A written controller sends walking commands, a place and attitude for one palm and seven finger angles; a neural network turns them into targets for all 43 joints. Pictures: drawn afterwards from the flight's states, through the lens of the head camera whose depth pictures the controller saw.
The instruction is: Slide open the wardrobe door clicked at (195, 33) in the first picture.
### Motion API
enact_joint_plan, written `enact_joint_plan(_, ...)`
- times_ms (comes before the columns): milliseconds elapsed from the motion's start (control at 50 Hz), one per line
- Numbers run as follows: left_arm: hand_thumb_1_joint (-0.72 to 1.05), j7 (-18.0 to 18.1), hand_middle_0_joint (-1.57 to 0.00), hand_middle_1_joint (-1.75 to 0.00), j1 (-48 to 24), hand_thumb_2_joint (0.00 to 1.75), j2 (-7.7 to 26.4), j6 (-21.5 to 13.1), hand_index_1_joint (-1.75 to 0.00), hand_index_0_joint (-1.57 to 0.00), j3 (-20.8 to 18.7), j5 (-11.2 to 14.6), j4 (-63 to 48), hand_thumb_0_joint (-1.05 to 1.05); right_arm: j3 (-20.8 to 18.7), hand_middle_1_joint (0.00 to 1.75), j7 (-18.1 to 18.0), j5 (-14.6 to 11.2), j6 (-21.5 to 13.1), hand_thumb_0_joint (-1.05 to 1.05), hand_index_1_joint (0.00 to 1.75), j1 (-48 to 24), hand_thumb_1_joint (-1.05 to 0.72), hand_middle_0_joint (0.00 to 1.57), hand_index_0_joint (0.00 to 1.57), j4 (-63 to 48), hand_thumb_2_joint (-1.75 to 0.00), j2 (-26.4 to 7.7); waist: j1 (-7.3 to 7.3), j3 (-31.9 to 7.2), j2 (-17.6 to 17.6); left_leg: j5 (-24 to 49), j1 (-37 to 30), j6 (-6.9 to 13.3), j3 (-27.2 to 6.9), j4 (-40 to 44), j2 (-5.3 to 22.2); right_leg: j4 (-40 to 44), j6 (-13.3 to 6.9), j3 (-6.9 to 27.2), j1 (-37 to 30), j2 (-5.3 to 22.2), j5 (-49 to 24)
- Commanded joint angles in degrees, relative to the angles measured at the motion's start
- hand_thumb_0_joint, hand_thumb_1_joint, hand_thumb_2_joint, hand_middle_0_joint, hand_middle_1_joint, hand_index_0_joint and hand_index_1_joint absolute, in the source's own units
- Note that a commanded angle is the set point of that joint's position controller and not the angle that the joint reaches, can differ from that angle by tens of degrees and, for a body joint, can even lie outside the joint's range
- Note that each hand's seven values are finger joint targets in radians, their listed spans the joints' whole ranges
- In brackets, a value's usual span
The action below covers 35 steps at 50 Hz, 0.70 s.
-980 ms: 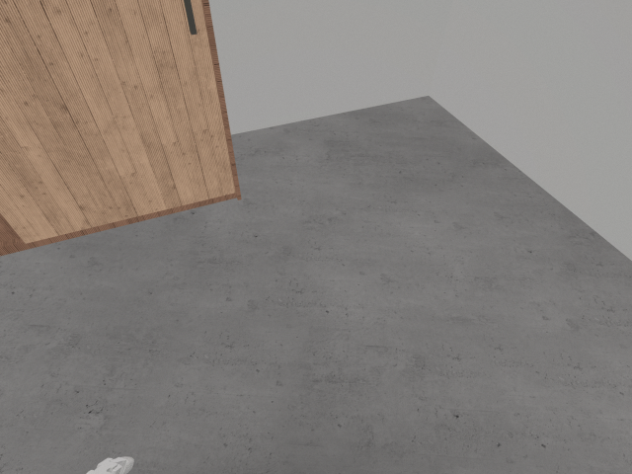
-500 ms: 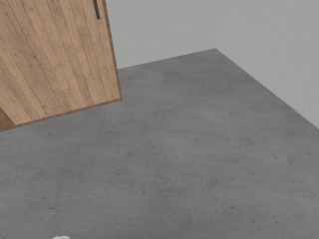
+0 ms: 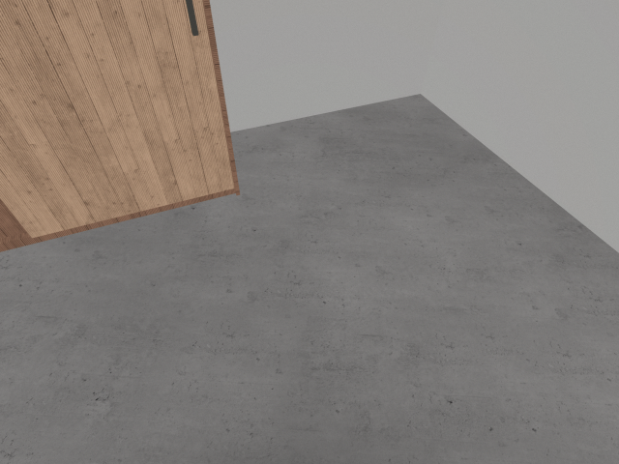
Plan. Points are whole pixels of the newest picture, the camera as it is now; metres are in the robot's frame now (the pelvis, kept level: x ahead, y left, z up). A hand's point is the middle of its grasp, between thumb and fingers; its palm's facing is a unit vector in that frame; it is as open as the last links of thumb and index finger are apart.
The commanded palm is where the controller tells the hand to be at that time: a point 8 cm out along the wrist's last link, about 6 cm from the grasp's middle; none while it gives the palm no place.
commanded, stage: look at it before walking up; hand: right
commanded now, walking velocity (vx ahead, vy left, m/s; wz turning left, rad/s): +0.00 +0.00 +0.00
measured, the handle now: (189, 7) +1.36 +0.47 +0.07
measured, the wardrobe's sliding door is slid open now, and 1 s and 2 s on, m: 0.00 0.00 0.00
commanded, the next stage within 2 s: walk to a spot facing it in 0.76 s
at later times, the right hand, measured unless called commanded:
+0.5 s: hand out of the picture +0.09 -0.25 -0.16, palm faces -0.03 +0.94 -0.33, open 7.4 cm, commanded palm none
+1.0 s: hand out of the picture +0.08 -0.23 -0.16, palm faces -0.04 +0.95 -0.31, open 7.4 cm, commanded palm none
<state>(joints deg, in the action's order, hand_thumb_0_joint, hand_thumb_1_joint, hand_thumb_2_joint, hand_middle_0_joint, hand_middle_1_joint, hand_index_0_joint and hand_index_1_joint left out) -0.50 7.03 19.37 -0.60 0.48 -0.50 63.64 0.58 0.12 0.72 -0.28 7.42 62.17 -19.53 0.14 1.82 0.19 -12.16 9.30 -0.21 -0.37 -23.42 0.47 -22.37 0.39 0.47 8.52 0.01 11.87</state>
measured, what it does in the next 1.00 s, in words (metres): stands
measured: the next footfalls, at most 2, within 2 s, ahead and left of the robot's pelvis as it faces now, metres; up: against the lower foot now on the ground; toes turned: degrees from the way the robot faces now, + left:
right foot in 1.56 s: +0.35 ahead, -0.09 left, +0.00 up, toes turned +9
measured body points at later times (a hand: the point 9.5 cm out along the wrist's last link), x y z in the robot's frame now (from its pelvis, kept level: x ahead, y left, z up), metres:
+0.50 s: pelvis +0.01 +0.00 +0.00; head +0.02 +0.00 +0.45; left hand +0.10 +0.30 -0.13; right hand +0.09 -0.29 -0.13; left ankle +0.01 +0.12 -0.74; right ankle +0.00 -0.12 -0.74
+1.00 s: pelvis +0.02 +0.00 +0.00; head +0.01 +0.00 +0.45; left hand +0.09 +0.29 -0.14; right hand +0.08 -0.28 -0.14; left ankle +0.01 +0.12 -0.74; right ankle +0.00 -0.12 -0.74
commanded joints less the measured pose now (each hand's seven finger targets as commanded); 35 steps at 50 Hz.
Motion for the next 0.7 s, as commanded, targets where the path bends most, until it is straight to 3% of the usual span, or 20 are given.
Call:
enact_joint_plan(0, 0.9, 0.9, -0.2, -0.3, -3.4, 0.9, 11.9, -1.2, -0.3, -0.2, -2.6, 0.0, -3.6, 0.0, -2.5, 0.3, -0.7, -0.1, -1.3, 0.0, 0.3, -2.3, -0.9, 0.2, 0.2, -4.0, -0.9, -11.9, -0.23, -2.9, 0.8, 3.1, 0.5, 2.1, -6.2, 5.1, 6.4, 3.8, -2.1, 5.4, 0.0, 6.4, -5.0)
enact_joint_plan(420, 0.9, 1.2, -0.2, -0.3, -4.0, 0.9, 12.0, -1.4, -0.3, -0.2, -2.5, 0.1, -3.5, 0.0, -2.6, 0.3, -0.8, -0.1, -1.4, 0.0, 0.3, -2.0, -0.9, 0.2, 0.2, -3.6, -0.9, -11.9, -0.28, -5.1, 0.4, 11.5, -2.3, 2.0, -5.2, 4.2, 6.7, 3.6, -1.9, 4.9, -2.5, 7.0, -11.5)
enact_joint_plan(680, 0.9, 1.2, -0.2, -0.3, -4.5, 0.9, 12.2, -1.3, -0.3, -0.2, -2.4, 0.1, -3.5, 0.0, -2.5, 0.3, -0.7, -0.1, -1.4, 0.0, 0.3, -2.2, -0.9, 0.2, 0.2, -3.4, -0.9, -12.1, -0.3, -3.5, 0.2, 9.8, -1.7, 1.9, -5.5, 5.6, 6.7, 4.6, -1.8, 4.8, -2.7, 6.9, -9.6)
